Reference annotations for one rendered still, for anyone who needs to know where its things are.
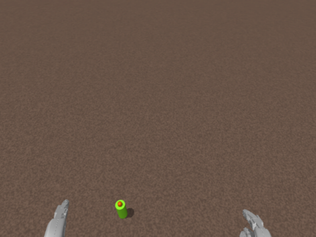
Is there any left robot hand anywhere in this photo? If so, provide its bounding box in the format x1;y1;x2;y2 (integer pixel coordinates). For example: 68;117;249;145
44;199;69;237

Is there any right robot hand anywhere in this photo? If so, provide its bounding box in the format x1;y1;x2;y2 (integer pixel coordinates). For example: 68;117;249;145
239;209;272;237

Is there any bottle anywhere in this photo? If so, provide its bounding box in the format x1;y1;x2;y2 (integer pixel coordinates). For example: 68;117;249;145
115;200;127;219

